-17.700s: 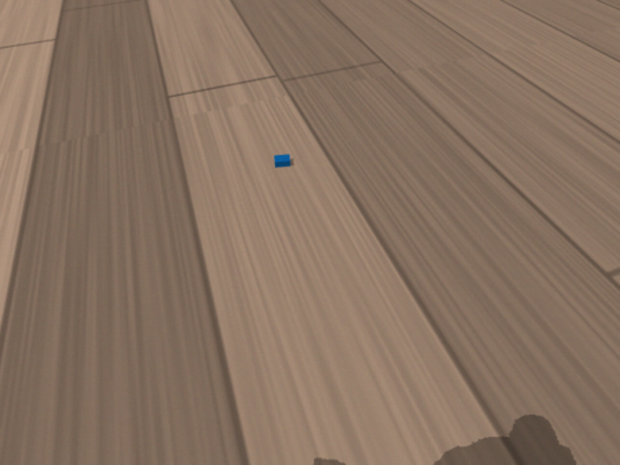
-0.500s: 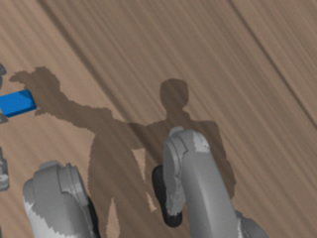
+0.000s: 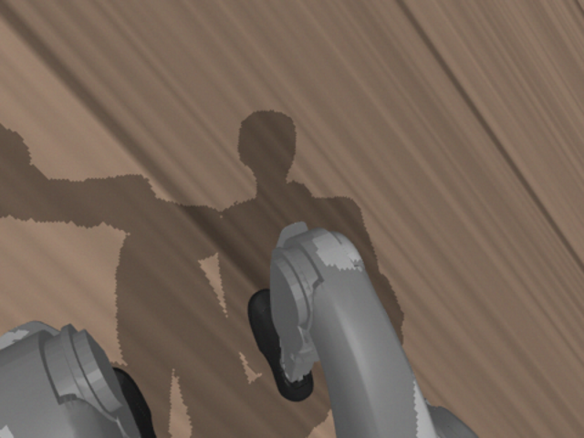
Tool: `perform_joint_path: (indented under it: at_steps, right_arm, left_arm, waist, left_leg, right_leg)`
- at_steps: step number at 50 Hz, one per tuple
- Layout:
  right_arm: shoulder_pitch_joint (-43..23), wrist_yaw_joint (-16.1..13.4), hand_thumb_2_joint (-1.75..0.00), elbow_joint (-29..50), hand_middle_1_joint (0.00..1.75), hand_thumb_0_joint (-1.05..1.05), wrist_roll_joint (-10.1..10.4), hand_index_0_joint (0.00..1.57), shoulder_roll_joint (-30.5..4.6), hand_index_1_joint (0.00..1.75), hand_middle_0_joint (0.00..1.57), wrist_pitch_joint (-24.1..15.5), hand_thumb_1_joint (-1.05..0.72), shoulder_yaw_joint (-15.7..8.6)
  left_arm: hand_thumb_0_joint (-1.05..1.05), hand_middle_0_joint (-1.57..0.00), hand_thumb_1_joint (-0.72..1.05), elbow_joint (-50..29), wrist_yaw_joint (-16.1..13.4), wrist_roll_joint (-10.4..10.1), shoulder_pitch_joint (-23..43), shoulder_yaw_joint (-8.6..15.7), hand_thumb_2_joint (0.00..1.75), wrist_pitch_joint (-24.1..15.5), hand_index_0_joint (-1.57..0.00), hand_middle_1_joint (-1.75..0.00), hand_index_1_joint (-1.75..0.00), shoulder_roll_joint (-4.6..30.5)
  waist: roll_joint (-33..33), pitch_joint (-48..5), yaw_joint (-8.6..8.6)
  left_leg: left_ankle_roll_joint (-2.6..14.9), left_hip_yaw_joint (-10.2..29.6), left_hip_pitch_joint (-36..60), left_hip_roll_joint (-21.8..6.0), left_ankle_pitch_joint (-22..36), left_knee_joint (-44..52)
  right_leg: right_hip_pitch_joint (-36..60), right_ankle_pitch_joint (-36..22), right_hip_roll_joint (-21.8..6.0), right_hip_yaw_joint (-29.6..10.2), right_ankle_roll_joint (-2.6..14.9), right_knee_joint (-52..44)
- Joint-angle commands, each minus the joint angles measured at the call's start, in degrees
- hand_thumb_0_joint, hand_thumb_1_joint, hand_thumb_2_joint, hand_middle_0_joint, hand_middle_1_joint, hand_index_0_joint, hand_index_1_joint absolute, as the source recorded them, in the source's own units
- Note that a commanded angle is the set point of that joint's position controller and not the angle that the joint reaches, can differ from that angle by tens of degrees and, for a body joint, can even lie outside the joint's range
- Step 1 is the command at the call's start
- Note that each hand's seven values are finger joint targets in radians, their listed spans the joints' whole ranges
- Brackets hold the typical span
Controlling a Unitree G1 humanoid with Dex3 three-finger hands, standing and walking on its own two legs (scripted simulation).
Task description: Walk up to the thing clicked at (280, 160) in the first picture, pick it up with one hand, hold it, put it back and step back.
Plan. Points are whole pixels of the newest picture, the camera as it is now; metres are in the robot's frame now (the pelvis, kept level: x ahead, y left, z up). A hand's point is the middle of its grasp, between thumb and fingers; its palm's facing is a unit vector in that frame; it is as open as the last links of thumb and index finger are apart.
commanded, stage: rest palm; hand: left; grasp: from above
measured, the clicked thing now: out of the picture +0.49 +0.31 -0.29
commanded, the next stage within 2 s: close in 0.90 s
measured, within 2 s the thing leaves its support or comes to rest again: neither
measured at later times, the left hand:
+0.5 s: hand out of the picture +0.47 +0.30 -0.25, palm faces -0.44 -0.18 -0.88, open 12.5 cm
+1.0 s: hand out of the picture +0.48 +0.29 -0.26, palm faces -0.44 -0.17 -0.88, open 12.4 cm
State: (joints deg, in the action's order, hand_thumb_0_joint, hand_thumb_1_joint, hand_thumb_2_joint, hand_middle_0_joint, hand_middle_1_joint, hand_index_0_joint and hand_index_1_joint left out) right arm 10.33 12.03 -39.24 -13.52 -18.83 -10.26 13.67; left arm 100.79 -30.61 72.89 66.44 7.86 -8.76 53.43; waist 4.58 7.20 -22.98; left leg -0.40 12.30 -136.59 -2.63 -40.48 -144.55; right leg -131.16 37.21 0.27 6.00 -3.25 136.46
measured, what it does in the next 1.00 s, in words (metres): stands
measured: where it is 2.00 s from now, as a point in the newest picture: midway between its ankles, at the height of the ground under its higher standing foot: (219, 404)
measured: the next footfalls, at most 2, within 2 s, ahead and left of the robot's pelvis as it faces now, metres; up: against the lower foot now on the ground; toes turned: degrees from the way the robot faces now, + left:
none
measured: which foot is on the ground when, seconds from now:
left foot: down 0.00-1.00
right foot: down 0.00-1.00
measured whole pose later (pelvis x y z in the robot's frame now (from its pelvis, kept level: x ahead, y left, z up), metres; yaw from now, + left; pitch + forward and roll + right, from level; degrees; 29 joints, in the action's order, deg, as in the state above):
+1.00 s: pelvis +0.00 +0.01 +0.00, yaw -3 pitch +29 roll -15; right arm 6.8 16.2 -37.0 -16.0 -21.0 -15.2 18.8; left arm 104.1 -36.7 71.9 67.0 7.9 -8.6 59.8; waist 8.1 12.7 -25.2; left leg -0.4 16.0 -135.2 -2.8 -42.4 -146.6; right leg -128.3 37.6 1.4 8.9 -4.1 135.5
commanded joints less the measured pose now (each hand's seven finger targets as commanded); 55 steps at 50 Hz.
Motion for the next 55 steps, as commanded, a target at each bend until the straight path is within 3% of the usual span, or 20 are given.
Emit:
perform_joint_path:
  at_steps: [1,5,7,12,14,19,21,22,28,31,34,36,39,40,43,47,50,52,54,55]
  right_arm:
    - [11.04,-0.28,-0.9,-0.12,0.3,0.0,-0.63,0.2,-17.35,0.3,0.2,-0.7,-0.89,-4.4]
    - [10.95,0.62,-0.9,-0.44,0.3,0.0,-1.16,0.2,-17.93,0.3,0.2,-1.38,-0.89,-4.15]
    - [10.28,0.86,-0.9,0.11,0.3,0.0,-1.04,0.2,-18.18,0.3,0.2,-1.76,-0.88,-4.01]
    - [11.36,1.95,-0.9,-1.18,0.3,0.0,-1.65,0.2,-18.65,0.3,0.2,-2.29,-0.89,-3.66]
    - [10.52,2.33,-0.9,-0.8,0.3,0.0,-1.65,0.2,-18.78,0.3,0.2,-2.63,-0.89,-3.65]
    - [10.74,3.02,-0.9,-1.16,0.3,0.0,-2.1,0.2,-19.01,0.3,0.2,-2.79,-0.89,-3.15]
    - [10.17,3.01,-0.9,-1.08,0.3,0.0,-1.94,0.2,-19.32,0.3,0.2,-2.88,-0.89,-3.25]
    - [10.37,3.31,-0.9,-0.9,0.3,0.0,-2.18,0.2,-18.82,0.3,0.2,-2.99,-0.89,-2.61]
    - [8.67,3.59,-0.9,-0.01,0.3,0.0,-2.16,0.2,-19.5,0.3,0.2,-3.45,-0.89,-1.66]
    - [8.74,3.33,-0.9,0.18,0.3,0.0,-2.25,0.2,-20.48,0.3,0.2,-3.55,-0.89,-1.73]
    - [7.97,3.65,-0.9,0.53,0.3,0.0,-2.4,0.2,-19.75,0.3,0.2,-4.2,-0.89,-0.91]
    - [9.14,3.4,-0.9,0.44,0.3,0.0,-2.11,0.2,-20.62,0.3,0.2,-4.2,-0.89,-0.93]
    - [8.57,3.6,-0.9,0.69,0.3,0.0,-2.34,0.2,-20.52,0.3,0.2,-4.54,-0.9,-0.67]
    - [8.43,3.52,-0.9,0.63,0.3,0.0,-2.01,0.2,-20.73,0.3,0.2,-4.64,-0.89,-0.18]
    - [8.19,3.42,-0.9,0.49,0.3,0.0,-2.17,0.2,-20.63,0.3,0.2,-4.84,-0.89,-0.04]
    - [8.32,3.46,-0.9,0.92,0.3,0.0,-2.06,0.2,-21.07,0.3,0.2,-4.71,-0.9,-0.07]
    - [8.32,3.65,-0.9,0.89,0.3,0.0,-2.19,0.2,-20.77,0.3,0.2,-4.6,-0.89,0.25]
    - [8.33,3.83,-0.9,1.25,0.3,0.0,-2.26,0.2,-20.85,0.3,0.2,-4.92,-0.89,0.12]
    - [8.31,3.73,-0.9,1.34,0.3,0.0,-2.01,0.2,-21.34,0.3,0.2,-4.71,-0.89,-0.04]
    - [7.97,3.8,-0.9,1.27,0.3,0.0,-1.95,0.2,-20.82,0.3,0.2,-4.59,-0.89,0.21]
  left_arm:
    - [0.0,-0.34,-0.25,-6.39,-3.44,0.23,14.59,0.61,0.75,-0.09,-0.32,-0.67,-0.69,14.68]
    - [0.0,-0.35,-0.23,-5.02,-4.26,-0.03,13.94,0.53,0.73,0.0,-0.34,-0.66,-0.68,13.99]
    - [0.0,-0.35,-0.25,-7.34,-4.62,-0.15,14.81,-0.31,0.75,-0.32,-0.32,-0.66,-0.68,13.71]
    - [0.0,-0.36,-0.22,-5.2,-5.26,-0.4,13.5,1.4,0.72,-0.28,-0.34,-0.66,-0.67,15.29]
    - [0.0,-0.35,-0.23,-5.92,-5.17,-0.27,14.55,0.19,0.73,-0.32,-0.33,-0.68,-0.69,14.36]
    - [0.0,-0.35,-0.22,-5.62,-5.67,-0.06,13.95,0.46,0.72,-0.32,-0.34,-0.69,-0.7,14.35]
    - [0.0,-0.34,-0.23,-6.0,-6.05,-0.19,14.5,0.65,0.72,-0.46,-0.34,-0.7,-0.7,15.19]
    - [0.0,-0.35,-0.22,-3.67,-5.91,-0.06,14.11,0.35,0.71,-0.26,-0.34,-0.69,-0.7,14.09]
    - [0.0,-0.34,-0.21,-2.96,-6.15,-0.3,14.43,-0.69,0.71,-0.67,-0.34,-0.72,-0.72,14.3]
    - [0.0,-0.35,-0.2,-2.68,-6.64,0.09,14.15,-0.14,0.7,-1.06,-0.35,-0.71,-0.71,16.65]
    - [0.0,-0.34,-0.21,-0.37,-6.68,-0.26,12.51,-1.69,0.71,-0.69,-0.34,-0.72,-0.72,14.54]
    - [0.0,-0.33,-0.22,-4.04,-7.78,-0.68,15.24,0.04,0.71,-1.05,-0.33,-0.74,-0.74,18.14]
    - [0.0,-0.34,-0.23,-1.41,-7.67,-0.57,13.33,-0.91,0.71,-0.31,-0.33,-0.72,-0.72,16.83]
    - [0.0,-0.34,-0.23,-4.07,-8.11,-0.97,15.51,-0.01,0.72,-0.56,-0.33,-0.71,-0.72,18.47]
    - [0.0,-0.34,-0.23,-1.2,-8.23,-1.21,13.94,-0.33,0.72,0.06,-0.33,-0.71,-0.72,17.94]
    - [0.0,-0.35,-0.2,-2.51,-8.1,-1.45,13.39,0.25,0.7,0.38,-0.35,-0.71,-0.71,19.35]
    - [0.0,-0.34,-0.2,-1.69,-7.73,-1.87,12.16,-0.64,0.7,0.74,-0.34,-0.73,-0.73,17.77]
    - [0.0,-0.42,-0.08,-1.04,-7.28,-2.27,11.55,-1.15,0.61,0.71,-0.44,-0.69,-0.68,17.03]
    - [0.0,-0.44,-0.04,-3.12,-7.32,-2.33,12.22,-0.06,0.58,0.43,-0.46,-0.67,-0.65,18.92]
    - [0.0,-0.46,-0.04,-0.42,-7.07,-2.33,10.25,-1.04,0.58,0.77,-0.47,-0.66,-0.65,17.78]
  waist:
    - [-27.42,-40.41,-0.82]
    - [-27.25,-37.16,-2.17]
    - [-28.95,-39.02,-1.48]
    - [-27.09,-36.47,-2.59]
    - [-28.32,-36.45,-2.81]
    - [-29.74,-37.59,-3.64]
    - [-30.32,-38.25,-3.12]
    - [-29.0,-35.63,-4.08]
    - [-26.71,-32.3,-4.72]
    - [-27.21,-33.36,-4.56]
    - [-25.56,-31.51,-5.13]
    - [-26.91,-34.69,-4.53]
    - [-26.62,-32.96,-5.13]
    - [-27.12,-34.43,-4.69]
    - [-26.94,-31.92,-5.02]
    - [-27.97,-33.96,-4.56]
    - [-27.2,-32.6,-5.11]
    - [-26.99,-30.83,-5.61]
    - [-27.61,-33.03,-4.5]
    - [-26.51,-30.82,-5.03]
  left_leg:
    - [1.18,-6.11,29.81,0.49,12.85,13.69]
    - [1.17,-5.76,29.45,0.34,12.45,12.98]
    - [0.72,-5.27,31.24,0.22,14.1,13.35]
    - [1.1,-5.16,28.8,0.14,14.23,12.51]
    - [0.89,-4.82,29.78,0.04,14.56,12.59]
    - [0.48,-4.3,32.45,-0.19,17.37,12.58]
    - [0.47,-4.2,32.26,-0.27,16.97,12.74]
    - [0.63,-4.16,30.7,-0.1,15.85,12.58]
    - [0.93,-3.77,28.59,-0.08,13.06,12.3]
    - [0.77,-3.58,29.44,-0.18,11.69,13.39]
    - [0.99,-3.85,28.18,-0.22,11.52,12.09]
    - [0.88,-3.62,29.44,-0.4,13.01,12.79]
    - [0.76,-3.42,29.38,-0.59,13.1,12.42]
    - [0.68,-2.96,29.36,-0.7,13.47,12.55]
    - [0.61,-3.07,28.82,-0.77,12.5,12.57]
    - [0.51,-2.84,29.82,-0.89,13.89,12.96]
    - [0.61,-2.8,28.97,-0.93,13.89,12.93]
    - [0.74,-2.94,28.79,-0.76,12.95,12.86]
    - [0.53,-2.41,29.88,-0.84,13.5,13.53]
    - [0.68,-2.84,28.59,-0.86,12.69,13.1]
  right_leg:
    - [22.64,-14.16,2.85,7.3,4.49,-11.05]
    - [21.77,-14.44,3.01,7.92,4.29,-10.83]
    - [21.99,-15.58,3.11,8.21,4.49,-10.51]
    - [23.6,-16.26,3.11,8.32,3.95,-11.02]
    - [22.85,-16.35,3.23,8.53,4.06,-10.55]
    - [24.31,-18.63,3.31,9.08,4.05,-10.18]
    - [24.48,-18.41,3.45,9.03,4.11,-10.59]
    - [23.46,-17.52,3.12,9.33,4.04,-10.22]
    - [22.44,-15.36,3.23,9.59,3.72,-10.6]
    - [23.03,-14.01,3.55,9.6,3.93,-11.3]
    - [23.56,-14.68,3.69,9.52,3.46,-11.31]
    - [25.77,-15.79,3.96,9.44,3.56,-12.01]
    - [25.19,-16.14,3.94,9.7,3.52,-11.58]
    - [25.08,-16.11,3.86,9.85,3.5,-11.46]
    - [24.92,-15.72,3.84,9.79,3.43,-11.68]
    - [26.61,-16.77,4.1,9.87,3.59,-11.8]
    - [26.71,-16.93,4.23,10.13,3.46,-12.16]
    - [25.68,-16.07,4.02,10.11,3.38,-12.46]
    - [26.28,-16.28,3.88,10.2,3.54,-12.27]
    - [26.44,-16.02,4.06,9.95,3.46,-12.48]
